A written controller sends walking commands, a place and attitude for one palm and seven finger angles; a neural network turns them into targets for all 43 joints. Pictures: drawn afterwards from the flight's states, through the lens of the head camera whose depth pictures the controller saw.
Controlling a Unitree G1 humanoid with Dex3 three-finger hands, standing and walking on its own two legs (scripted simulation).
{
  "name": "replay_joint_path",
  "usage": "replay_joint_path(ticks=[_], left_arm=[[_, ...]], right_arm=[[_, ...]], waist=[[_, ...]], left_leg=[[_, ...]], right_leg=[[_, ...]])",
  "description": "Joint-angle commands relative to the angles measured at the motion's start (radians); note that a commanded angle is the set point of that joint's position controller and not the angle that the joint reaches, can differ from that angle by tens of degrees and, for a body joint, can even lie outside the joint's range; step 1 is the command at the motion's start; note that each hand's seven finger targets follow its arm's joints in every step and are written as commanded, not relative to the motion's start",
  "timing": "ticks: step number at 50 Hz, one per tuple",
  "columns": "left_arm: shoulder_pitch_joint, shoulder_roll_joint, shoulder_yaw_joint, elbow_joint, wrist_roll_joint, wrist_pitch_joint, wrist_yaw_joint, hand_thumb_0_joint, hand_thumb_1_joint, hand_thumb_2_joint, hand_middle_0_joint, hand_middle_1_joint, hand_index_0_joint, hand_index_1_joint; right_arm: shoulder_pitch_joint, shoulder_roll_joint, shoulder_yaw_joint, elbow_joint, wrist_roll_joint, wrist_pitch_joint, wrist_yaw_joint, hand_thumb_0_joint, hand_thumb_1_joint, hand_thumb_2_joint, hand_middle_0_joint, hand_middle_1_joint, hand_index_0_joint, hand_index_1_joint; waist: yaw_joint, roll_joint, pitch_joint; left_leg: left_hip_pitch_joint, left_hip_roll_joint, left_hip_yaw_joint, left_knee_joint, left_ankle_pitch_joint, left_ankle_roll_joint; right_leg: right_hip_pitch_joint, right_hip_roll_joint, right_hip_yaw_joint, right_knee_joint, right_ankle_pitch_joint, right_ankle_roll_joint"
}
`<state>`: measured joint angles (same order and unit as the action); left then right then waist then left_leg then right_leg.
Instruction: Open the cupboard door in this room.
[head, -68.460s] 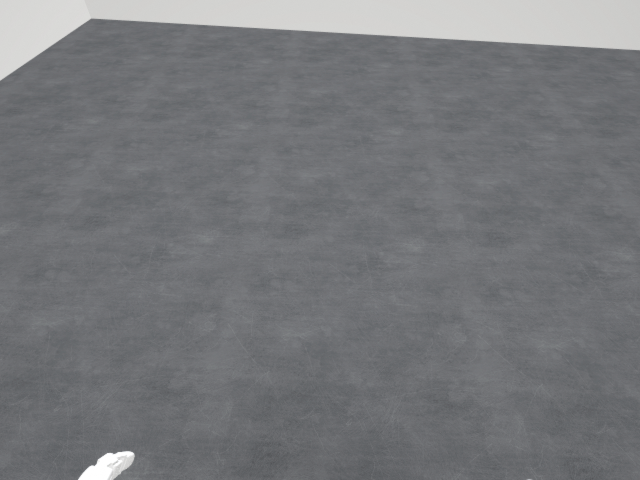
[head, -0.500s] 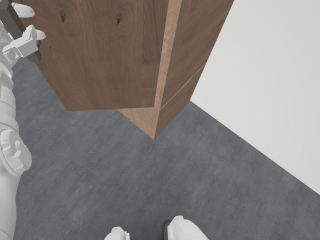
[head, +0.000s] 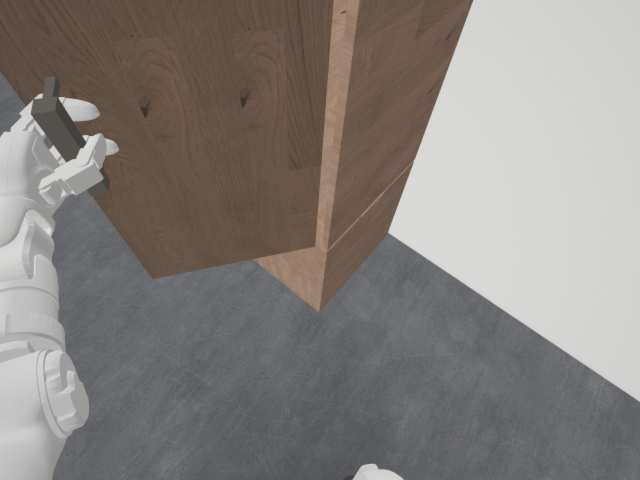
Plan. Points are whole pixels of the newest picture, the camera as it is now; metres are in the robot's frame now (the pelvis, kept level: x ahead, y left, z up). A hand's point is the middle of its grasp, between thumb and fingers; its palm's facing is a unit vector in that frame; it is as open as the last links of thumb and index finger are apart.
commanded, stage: pull the door open along its arc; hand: left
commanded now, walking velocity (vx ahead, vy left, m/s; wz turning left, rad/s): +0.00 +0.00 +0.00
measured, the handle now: (76, 138) +0.52 +0.26 +0.11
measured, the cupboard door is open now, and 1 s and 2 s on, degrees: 54 91 90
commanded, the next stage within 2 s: open thumb and fingers to let go in 0.64 s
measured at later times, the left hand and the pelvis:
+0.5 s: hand (169, 270) +0.33 +0.13 +0.12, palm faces +0.38 -0.92 +0.06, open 6.3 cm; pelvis -0.02 -0.02 +0.01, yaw +2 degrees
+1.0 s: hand (197, 281) +0.31 +0.10 +0.12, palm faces +0.45 -0.89 -0.01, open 7.4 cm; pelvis -0.03 -0.04 +0.02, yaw +5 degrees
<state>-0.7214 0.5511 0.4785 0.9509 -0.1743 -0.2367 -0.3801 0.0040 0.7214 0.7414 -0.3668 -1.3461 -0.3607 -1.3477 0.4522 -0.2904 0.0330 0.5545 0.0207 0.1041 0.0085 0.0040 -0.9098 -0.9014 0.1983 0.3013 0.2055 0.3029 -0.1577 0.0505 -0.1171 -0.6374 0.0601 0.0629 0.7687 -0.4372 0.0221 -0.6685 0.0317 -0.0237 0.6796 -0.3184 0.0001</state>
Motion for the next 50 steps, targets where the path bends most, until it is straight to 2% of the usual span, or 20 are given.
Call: replay_joint_path(ticks=[1, 3, 4, 6, 8, 14, 17, 21, 22, 24, 26, 28, 33, 36, 37, 38, 40, 44, 49, 50], left_arm=[[-0.033, 0.257, 0.053, -0.361, -0.070, -0.037, 0.006, 0.000, 0.900, 0.900, -0.400, -1.350, -0.400, -1.350], [0.088, 0.194, 0.027, -0.426, -0.088, -0.022, 0.016, 0.000, 0.900, 0.900, -0.400, -1.350, -0.400, -1.350], [0.128, 0.191, 0.092, -0.474, -0.113, -0.009, 0.075, 0.000, 0.900, 0.900, -0.400, -1.350, -0.400, -1.350], [0.203, 0.097, 0.075, -0.589, -0.130, 0.015, 0.170, 0.000, 0.900, 0.900, -0.400, -1.350, -0.400, -1.350], [0.309, 0.004, 0.035, -0.694, -0.118, 0.033, 0.261, 0.000, 0.900, 0.900, -0.400, -1.350, -0.400, -1.350], [0.435, -0.181, -0.064, -0.938, -0.026, 0.093, 0.525, 0.000, 0.900, 0.900, -0.400, -1.350, -0.400, -1.350], [0.442, -0.232, -0.111, -0.985, 0.022, 0.118, 0.633, 0.000, 0.900, 0.900, -0.400, -1.350, -0.400, -1.350], [0.404, -0.318, -0.193, -1.027, 0.081, 0.159, 0.763, 0.000, 0.900, 0.900, -0.400, -1.350, -0.400, -1.350], [0.408, -0.338, -0.219, -1.033, 0.103, 0.170, 0.793, 0.000, 0.900, 0.900, -0.400, -1.350, -0.400, -1.350], [0.426, -0.385, -0.270, -1.046, 0.137, 0.189, 0.839, 0.000, 0.900, 0.900, -0.400, -1.350, -0.400, -1.350], [0.441, -0.417, -0.316, -1.057, 0.161, 0.199, 0.853, 0.000, 0.900, 0.900, -0.400, -1.350, -0.400, -1.350], [0.438, -0.431, -0.347, -1.079, 0.174, 0.196, 0.857, 0.000, 0.900, 0.900, -0.400, -1.350, -0.400, -1.350], [0.416, -0.575, -0.510, -1.111, 0.170, 0.184, 0.843, 0.000, 0.900, 0.900, -0.400, -1.350, -0.400, -1.350], [0.366, -0.609, -0.556, -1.108, 0.186, 0.177, 0.858, 0.000, 0.900, 0.900, -0.400, -1.350, -0.400, -1.350], [0.268, -0.569, -0.539, -1.062, 0.197, 0.174, 0.869, 0.000, 0.900, 0.900, -0.400, -1.350, -0.400, -1.350], [0.250, -0.529, -0.489, -1.045, 0.200, 0.170, 0.876, 0.000, 0.830, 0.870, -0.395, -1.342, -0.395, -1.342], [0.251, -0.505, -0.464, -1.000, 0.208, 0.164, 0.877, 0.000, 0.690, 0.810, -0.385, -1.327, -0.385, -1.327], [0.235, -0.538, -0.478, -0.967, 0.176, 0.142, 0.844, 0.000, 0.410, 0.690, -0.365, -1.298, -0.365, -1.298], [0.192, -0.529, -0.456, -0.929, 0.142, 0.110, 0.821, 0.000, 0.060, 0.540, -0.340, -1.260, -0.340, -1.260], [0.227, -0.517, -0.436, -0.904, 0.142, 0.108, 0.820, 0.000, -0.010, 0.510, -0.335, -1.253, -0.335, -1.253]], right_arm=[[0.031, -0.149, -0.079, -0.132, 0.011, -0.042, -0.002, 0.000, -0.900, -0.900, 0.200, 0.300, 0.200, 0.300], [0.000, -0.138, -0.077, -0.148, 0.017, -0.053, 0.003, 0.000, -0.900, -0.900, 0.200, 0.300, 0.200, 0.300], [-0.021, -0.127, -0.079, -0.153, 0.018, -0.061, 0.006, 0.000, -0.900, -0.900, 0.200, 0.300, 0.200, 0.300], [-0.069, -0.111, -0.077, -0.167, 0.022, -0.078, 0.014, 0.000, -0.900, -0.900, 0.200, 0.300, 0.200, 0.300], [-0.107, -0.093, -0.078, -0.171, 0.023, -0.093, 0.021, 0.000, -0.900, -0.900, 0.200, 0.300, 0.200, 0.300], [-0.214, -0.053, -0.073, -0.161, 0.010, -0.096, 0.024, 0.000, -0.900, -0.900, 0.200, 0.300, 0.200, 0.300], [-0.264, -0.040, -0.067, -0.151, -0.003, -0.083, 0.007, 0.000, -0.900, -0.900, 0.200, 0.300, 0.200, 0.300], [-0.335, -0.010, -0.048, -0.144, -0.018, -0.064, -0.017, 0.000, -0.900, -0.900, 0.200, 0.300, 0.200, 0.300], [-0.347, -0.007, -0.048, -0.140, -0.022, -0.058, -0.022, 0.000, -0.900, -0.900, 0.200, 0.300, 0.200, 0.300], [-0.362, 0.002, -0.043, -0.137, -0.031, -0.053, -0.027, 0.000, -0.900, -0.900, 0.200, 0.300, 0.200, 0.300], [-0.366, 0.005, -0.042, -0.133, -0.040, -0.047, -0.033, 0.000, -0.900, -0.900, 0.200, 0.300, 0.200, 0.300], [-0.370, 0.006, -0.044, -0.128, -0.045, -0.043, -0.040, 0.000, -0.900, -0.900, 0.200, 0.300, 0.200, 0.300], [-0.379, 0.007, -0.046, -0.121, -0.057, -0.061, -0.044, 0.000, -0.900, -0.900, 0.200, 0.300, 0.200, 0.300], [-0.377, 0.008, -0.049, -0.107, -0.062, -0.074, -0.046, 0.000, -0.900, -0.900, 0.200, 0.300, 0.200, 0.300], [-0.371, 0.003, -0.046, -0.083, -0.064, -0.075, -0.053, 0.000, -0.900, -0.900, 0.200, 0.300, 0.200, 0.300], [-0.369, 0.001, -0.050, -0.078, -0.067, -0.078, -0.058, 0.000, -0.900, -0.900, 0.200, 0.300, 0.200, 0.300], [-0.376, 0.007, -0.048, -0.068, -0.068, -0.075, -0.067, 0.000, -0.900, -0.900, 0.200, 0.300, 0.200, 0.300], [-0.374, 0.013, -0.049, -0.057, -0.062, -0.083, -0.077, 0.000, -0.900, -0.900, 0.200, 0.300, 0.200, 0.300], [-0.363, 0.007, -0.050, -0.049, -0.060, -0.097, -0.082, 0.000, -0.900, -0.900, 0.200, 0.300, 0.200, 0.300], [-0.359, 0.008, -0.051, -0.050, -0.060, -0.099, -0.081, 0.000, -0.900, -0.900, 0.200, 0.300, 0.200, 0.300]], waist=[[0.136, 0.034, -0.445], [0.146, 0.033, -0.409], [0.179, -0.001, -0.391], [0.189, -0.024, -0.361], [0.198, 0.001, -0.330], [0.205, -0.036, -0.267], [0.206, -0.102, -0.224], [0.211, -0.067, -0.177], [0.204, -0.094, -0.167], [0.204, -0.079, -0.164], [0.197, -0.070, -0.153], [0.186, -0.098, -0.157], [0.158, -0.108, -0.143], [0.150, -0.113, -0.141], [0.126, -0.137, -0.108], [0.145, -0.150, -0.137], [0.152, -0.147, -0.139], [0.160, -0.138, -0.161], [0.159, -0.144, -0.181], [0.170, -0.159, -0.181]], left_leg=[[0.192, -0.033, -0.043, -0.063, 0.701, 0.016], [0.209, -0.031, -0.043, -0.076, 0.722, 0.012], [0.194, -0.035, -0.041, -0.082, 0.690, 0.004], [0.196, -0.041, -0.038, -0.103, 0.651, -0.007], [0.214, -0.040, -0.034, -0.112, 0.686, -0.015], [0.238, -0.044, -0.025, -0.152, 0.575, -0.031], [0.241, -0.046, -0.029, -0.177, 0.460, -0.029], [0.261, -0.056, -0.025, -0.204, 0.374, -0.027], [0.265, -0.054, -0.030, -0.206, 0.358, -0.023], [0.284, -0.057, -0.027, -0.214, 0.346, -0.022], [0.295, -0.058, -0.024, -0.217, 0.346, -0.020], [0.310, -0.055, -0.025, -0.217, 0.340, -0.015], [0.345, -0.058, -0.032, -0.208, 0.332, -0.013], [0.351, -0.062, -0.041, -0.199, 0.331, -0.011], [0.338, -0.063, -0.047, -0.190, 0.308, -0.008], [0.326, -0.068, -0.049, -0.190, 0.292, -0.007], [0.311, -0.075, -0.045, -0.192, 0.277, -0.005], [0.324, -0.079, -0.044, -0.198, 0.280, -0.007], [0.324, -0.079, -0.044, -0.201, 0.291, -0.007], [0.316, -0.078, -0.046, -0.205, 0.295, -0.008]], right_leg=[[0.433, 0.000, -0.001, 0.024, 0.650, -0.021], [0.430, -0.002, -0.007, 0.019, 0.643, -0.022], [0.434, 0.002, -0.015, 0.010, 0.621, -0.017], [0.446, 0.004, -0.025, 0.000, 0.594, -0.016], [0.447, 0.001, -0.032, -0.001, 0.593, -0.019], [0.478, -0.009, -0.037, -0.025, 0.529, -0.024], [0.493, -0.016, -0.027, -0.059, 0.446, -0.026], [0.508, -0.033, -0.006, -0.103, 0.359, -0.026], [0.507, -0.035, -0.002, -0.119, 0.333, -0.025], [0.515, -0.043, 0.003, -0.134, 0.320, -0.024], [0.518, -0.047, 0.008, -0.145, 0.327, -0.025], [0.529, -0.051, 0.019, -0.161, 0.332, -0.021], [0.507, -0.055, 0.014, -0.171, 0.343, -0.013], [0.490, -0.060, 0.012, -0.167, 0.334, -0.013], [0.456, -0.066, 0.023, -0.179, 0.310, -0.005], [0.472, -0.070, 0.037, -0.181, 0.289, -0.003], [0.482, -0.082, 0.054, -0.192, 0.278, 0.001], [0.495, -0.079, 0.046, -0.192, 0.286, -0.001], [0.503, -0.076, 0.041, -0.186, 0.305, 0.002], [0.512, -0.076, 0.041, -0.183, 0.318, 0.002]])
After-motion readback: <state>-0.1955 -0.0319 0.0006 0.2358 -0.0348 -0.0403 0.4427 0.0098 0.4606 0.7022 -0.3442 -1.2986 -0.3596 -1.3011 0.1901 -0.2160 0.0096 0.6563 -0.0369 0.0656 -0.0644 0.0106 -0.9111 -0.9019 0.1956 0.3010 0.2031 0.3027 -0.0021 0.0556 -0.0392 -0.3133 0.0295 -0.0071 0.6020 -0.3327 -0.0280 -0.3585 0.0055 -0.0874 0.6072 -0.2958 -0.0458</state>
